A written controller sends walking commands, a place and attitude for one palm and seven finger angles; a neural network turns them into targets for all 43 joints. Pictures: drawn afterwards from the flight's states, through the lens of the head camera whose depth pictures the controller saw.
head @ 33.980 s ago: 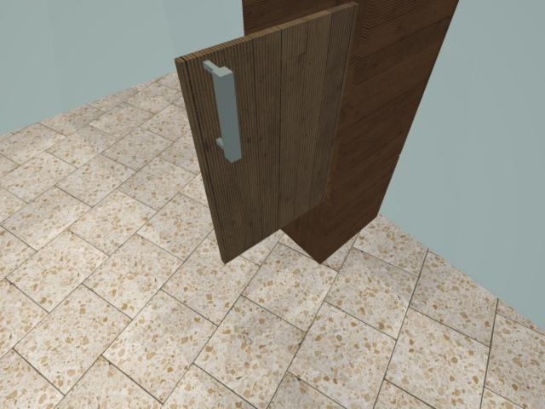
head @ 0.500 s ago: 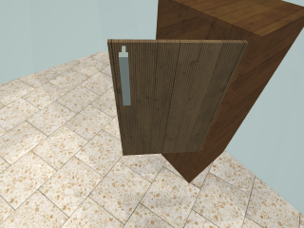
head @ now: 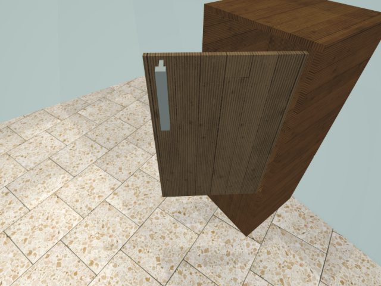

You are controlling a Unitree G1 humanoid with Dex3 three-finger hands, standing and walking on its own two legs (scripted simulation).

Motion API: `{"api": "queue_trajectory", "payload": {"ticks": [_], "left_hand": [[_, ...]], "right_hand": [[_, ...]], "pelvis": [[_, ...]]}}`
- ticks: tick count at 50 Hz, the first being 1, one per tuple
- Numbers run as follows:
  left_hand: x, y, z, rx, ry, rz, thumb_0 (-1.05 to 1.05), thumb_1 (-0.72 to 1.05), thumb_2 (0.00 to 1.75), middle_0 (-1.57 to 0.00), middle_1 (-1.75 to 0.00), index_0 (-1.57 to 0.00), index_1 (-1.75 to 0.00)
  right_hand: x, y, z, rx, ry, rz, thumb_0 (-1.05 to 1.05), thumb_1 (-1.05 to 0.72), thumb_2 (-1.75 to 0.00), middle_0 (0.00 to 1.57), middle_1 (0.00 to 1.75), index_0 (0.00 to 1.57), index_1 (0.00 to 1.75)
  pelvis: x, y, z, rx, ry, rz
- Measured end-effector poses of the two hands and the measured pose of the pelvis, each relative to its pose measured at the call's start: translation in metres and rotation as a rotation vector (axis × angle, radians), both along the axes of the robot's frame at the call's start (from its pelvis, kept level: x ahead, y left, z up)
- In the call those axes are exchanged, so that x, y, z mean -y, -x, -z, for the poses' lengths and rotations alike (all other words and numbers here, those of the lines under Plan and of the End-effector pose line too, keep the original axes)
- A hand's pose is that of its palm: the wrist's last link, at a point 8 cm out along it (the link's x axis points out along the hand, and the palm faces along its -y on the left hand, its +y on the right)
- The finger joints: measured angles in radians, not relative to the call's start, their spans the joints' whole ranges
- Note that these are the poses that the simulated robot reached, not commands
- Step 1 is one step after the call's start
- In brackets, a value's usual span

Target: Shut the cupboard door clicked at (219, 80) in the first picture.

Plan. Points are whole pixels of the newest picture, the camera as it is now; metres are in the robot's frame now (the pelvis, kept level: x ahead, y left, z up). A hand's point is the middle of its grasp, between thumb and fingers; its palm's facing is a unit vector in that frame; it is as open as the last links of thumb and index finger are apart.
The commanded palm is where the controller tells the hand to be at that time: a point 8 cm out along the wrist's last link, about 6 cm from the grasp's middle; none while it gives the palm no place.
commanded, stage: look again from close up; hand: left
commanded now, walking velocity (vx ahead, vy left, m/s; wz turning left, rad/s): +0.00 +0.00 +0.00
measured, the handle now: (163, 96) +0.51 +0.10 +0.16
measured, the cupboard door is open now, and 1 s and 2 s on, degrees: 55 55 55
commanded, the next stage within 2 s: shuffle to correct the standing spot in 0.16 s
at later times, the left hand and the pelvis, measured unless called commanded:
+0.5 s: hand out of the picture -0.02 +0.20 -0.18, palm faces -0.01 -0.98 -0.20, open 7.4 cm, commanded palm none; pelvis -0.01 +0.01 +0.00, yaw +1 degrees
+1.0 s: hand out of the picture -0.06 +0.10 -0.19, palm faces +0.10 -0.99 -0.07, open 7.4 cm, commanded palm none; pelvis +0.02 -0.03 -0.01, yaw +3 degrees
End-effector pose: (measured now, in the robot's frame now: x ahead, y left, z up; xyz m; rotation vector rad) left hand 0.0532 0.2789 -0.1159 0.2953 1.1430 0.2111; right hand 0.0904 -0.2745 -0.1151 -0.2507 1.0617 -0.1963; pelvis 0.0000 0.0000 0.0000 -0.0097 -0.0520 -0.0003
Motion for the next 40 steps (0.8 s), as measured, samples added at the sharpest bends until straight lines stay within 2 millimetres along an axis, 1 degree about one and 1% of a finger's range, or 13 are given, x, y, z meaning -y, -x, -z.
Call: {"api": "queue_trajectory", "payload": {"ticks": [4,8,12,17,21,26,29,31,34,36,38,40], "left_hand": [[-0.009,-0.007,-0.007,0.035,-0.015,0.016,0.0,0.91,0.9,-0.2,-0.3,-0.2,-0.3],[-0.012,-0.007,-0.008,0.042,-0.014,0.027,0.0,0.91,0.9,-0.2,-0.3,-0.2,-0.3],[-0.011,0.0,-0.004,0.019,0.001,0.032,0.0,0.9,0.9,-0.2,-0.3,-0.2,-0.3],[-0.005,0.018,0.006,-0.041,0.032,0.019,0.0,0.9,0.9,-0.2,-0.3,-0.2,-0.3],[0.012,0.042,0.019,-0.122,0.082,-0.002,0.0,0.91,0.9,-0.2,-0.3,-0.2,-0.3],[0.04,0.081,0.032,-0.237,0.154,-0.038,0.0,0.91,0.9,-0.2,-0.3,-0.2,-0.3],[0.057,0.104,0.034,-0.299,0.185,-0.068,0.0,0.91,0.9,-0.2,-0.3,-0.2,-0.3],[0.067,0.117,0.033,-0.333,0.199,-0.091,0.0,0.91,0.9,-0.2,-0.3,-0.2,-0.3],[0.082,0.133,0.031,-0.367,0.211,-0.13,0.0,0.91,0.9,-0.2,-0.3,-0.2,-0.3],[0.09,0.141,0.029,-0.379,0.214,-0.157,0.0,0.91,0.9,-0.2,-0.3,-0.2,-0.3],[0.098,0.148,0.029,-0.387,0.217,-0.185,0.0,0.91,0.9,-0.2,-0.3,-0.2,-0.3],[0.105,0.152,0.032,-0.393,0.226,-0.21,0.0,0.91,0.9,-0.2,-0.3,-0.2,-0.3]], "right_hand": [[0.008,-0.015,-0.013,0.045,0.029,-0.028,0.0,-0.91,-0.9,0.2,0.3,0.2,0.3],[0.012,-0.016,-0.019,0.05,0.045,-0.042,0.0,-0.91,-0.9,0.2,0.3,0.2,0.3],[0.011,-0.004,-0.019,0.014,0.048,-0.042,0.0,-0.91,-0.9,0.2,0.3,0.2,0.3],[0.001,0.023,-0.011,-0.07,0.034,-0.022,0.0,-0.91,-0.9,0.2,0.3,0.2,0.3],[-0.018,0.053,0.001,-0.164,-0.008,0.004,0.0,-0.91,-0.9,0.2,0.3,0.2,0.3],[-0.043,0.09,0.015,-0.283,-0.073,0.045,0.0,-0.91,-0.9,0.2,0.3,0.2,0.3],[-0.051,0.108,0.02,-0.337,-0.1,0.073,0.0,-0.91,-0.9,0.21,0.3,0.2,0.3],[-0.053,0.116,0.021,-0.364,-0.11,0.089,0.0,-0.91,-0.9,0.21,0.3,0.2,0.3],[-0.049,0.124,0.023,-0.393,-0.118,0.103,0.0,-0.91,-0.9,0.21,0.3,0.2,0.3],[-0.044,0.124,0.024,-0.405,-0.116,0.103,0.0,-0.91,-0.9,0.21,0.3,0.2,0.3],[-0.039,0.121,0.025,-0.41,-0.107,0.097,0.0,-0.91,-0.9,0.21,0.3,0.2,0.3],[-0.034,0.113,0.024,-0.405,-0.093,0.086,0.0,-0.91,-0.9,0.21,0.3,0.2,0.3]], "pelvis": [[0.0,0.004,-0.002,0.003,0.001,0.0],[-0.001,0.007,-0.004,0.005,0.003,-0.001],[-0.002,0.01,-0.005,0.003,0.005,-0.003],[-0.005,0.012,-0.006,-0.002,0.008,-0.008],[-0.007,0.01,-0.005,-0.006,0.007,-0.015],[-0.005,0.007,-0.004,-0.015,-0.001,-0.024],[-0.001,0.005,-0.003,-0.021,-0.004,-0.028],[0.003,0.004,-0.003,-0.025,-0.003,-0.033],[0.01,0.002,-0.003,-0.031,0.003,-0.043],[0.015,0.0,-0.002,-0.035,0.01,-0.05],[0.02,-0.003,-0.001,-0.038,0.017,-0.058],[0.023,-0.007,0.001,-0.036,0.025,-0.071]]}}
